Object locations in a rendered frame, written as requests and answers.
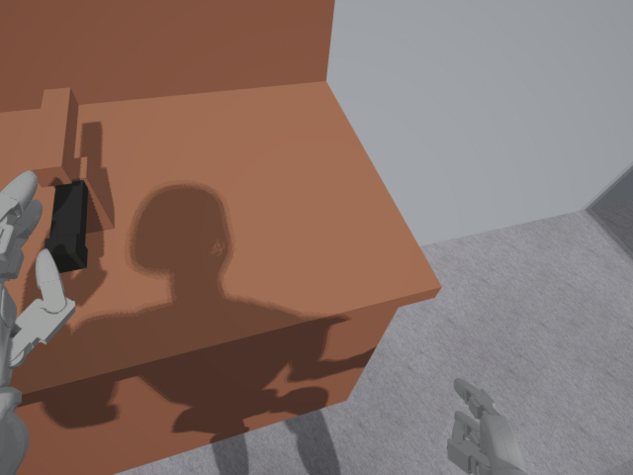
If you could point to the counter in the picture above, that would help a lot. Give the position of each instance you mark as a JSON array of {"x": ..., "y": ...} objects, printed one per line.
[{"x": 244, "y": 255}]

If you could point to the robot left forearm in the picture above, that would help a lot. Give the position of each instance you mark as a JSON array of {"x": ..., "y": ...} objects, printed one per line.
[{"x": 14, "y": 434}]

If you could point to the left robot hand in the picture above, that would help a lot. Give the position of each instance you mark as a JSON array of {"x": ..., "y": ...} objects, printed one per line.
[{"x": 19, "y": 216}]

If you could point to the right robot hand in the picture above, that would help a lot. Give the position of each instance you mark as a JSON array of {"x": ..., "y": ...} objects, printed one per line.
[{"x": 492, "y": 446}]

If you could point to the tap lever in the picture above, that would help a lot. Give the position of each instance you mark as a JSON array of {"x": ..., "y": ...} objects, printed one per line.
[{"x": 66, "y": 242}]

